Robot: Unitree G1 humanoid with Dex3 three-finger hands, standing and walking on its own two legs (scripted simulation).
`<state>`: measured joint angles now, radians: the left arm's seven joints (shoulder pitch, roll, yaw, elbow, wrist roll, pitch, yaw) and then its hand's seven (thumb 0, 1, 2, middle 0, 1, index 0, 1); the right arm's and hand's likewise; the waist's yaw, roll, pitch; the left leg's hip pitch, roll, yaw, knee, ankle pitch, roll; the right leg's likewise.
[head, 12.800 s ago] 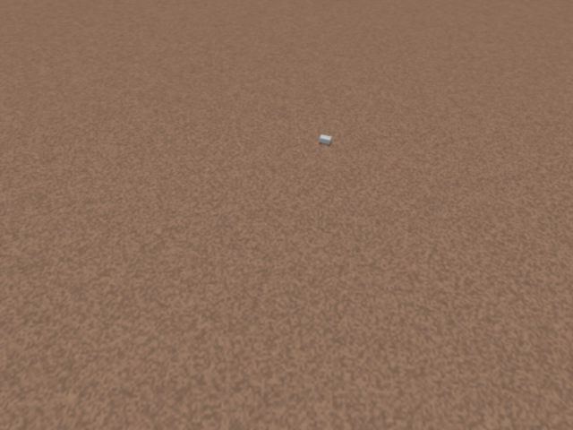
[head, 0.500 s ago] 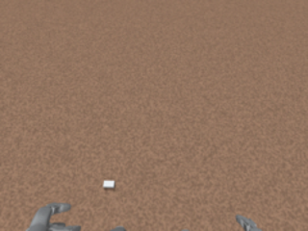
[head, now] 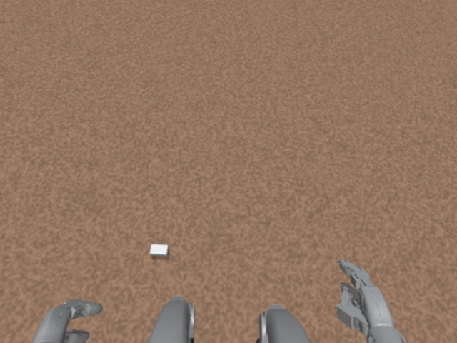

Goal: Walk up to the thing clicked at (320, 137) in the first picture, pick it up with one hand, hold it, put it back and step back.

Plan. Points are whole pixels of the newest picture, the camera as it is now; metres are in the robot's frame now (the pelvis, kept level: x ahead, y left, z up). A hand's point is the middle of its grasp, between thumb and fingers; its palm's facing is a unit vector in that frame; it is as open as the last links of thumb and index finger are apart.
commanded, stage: rise first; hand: left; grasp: from above
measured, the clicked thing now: (159, 250) +0.42 +0.24 -0.66
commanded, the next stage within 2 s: none
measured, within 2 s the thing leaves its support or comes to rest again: neither
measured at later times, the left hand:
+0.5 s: hand (109, 298) +0.22 +0.28 -0.31, palm faces -0.45 -0.50 -0.74, open 11.2 cm
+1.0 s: hand (126, 271) +0.31 +0.29 -0.45, palm faces -0.48 -0.14 -0.87, open 11.5 cm
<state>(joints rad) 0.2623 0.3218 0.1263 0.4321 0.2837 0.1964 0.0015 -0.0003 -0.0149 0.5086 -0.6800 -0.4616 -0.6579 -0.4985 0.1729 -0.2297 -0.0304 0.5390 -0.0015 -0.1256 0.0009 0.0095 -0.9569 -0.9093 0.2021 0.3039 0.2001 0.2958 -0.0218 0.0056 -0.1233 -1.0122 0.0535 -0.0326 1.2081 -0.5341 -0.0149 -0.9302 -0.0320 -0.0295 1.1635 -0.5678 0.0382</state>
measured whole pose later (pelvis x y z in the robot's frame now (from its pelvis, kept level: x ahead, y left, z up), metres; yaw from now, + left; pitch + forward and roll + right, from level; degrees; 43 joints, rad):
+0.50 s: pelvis -0.06 -0.01 -0.17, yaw -2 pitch +33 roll -4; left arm -0.19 0.49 0.14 0.71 0.68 -0.13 0.07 0.00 -0.11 0.62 -0.58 -0.55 -0.56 -0.59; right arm 0.05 -0.29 -0.06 0.64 -0.01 -0.16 0.04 0.01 -0.96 -0.91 0.20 0.30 0.20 0.30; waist -0.01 0.01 -0.17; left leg -1.78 0.06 -0.08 1.85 -0.65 -0.03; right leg -1.70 -0.02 -0.02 1.83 -0.71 0.03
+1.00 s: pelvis -0.09 +0.00 -0.30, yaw -6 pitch +32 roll -7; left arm -0.60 0.69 0.17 1.09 1.09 -0.35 0.23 0.00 -0.11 0.68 -0.47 -0.58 -0.47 -0.60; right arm 0.12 -0.26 -0.03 0.77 -0.09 -0.02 0.09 0.01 -0.91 -0.90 0.20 0.30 0.20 0.29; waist -0.08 0.00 -0.08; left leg -2.20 0.05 -0.15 2.26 -0.63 -0.03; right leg -2.09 0.02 -0.04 2.22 -0.69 0.04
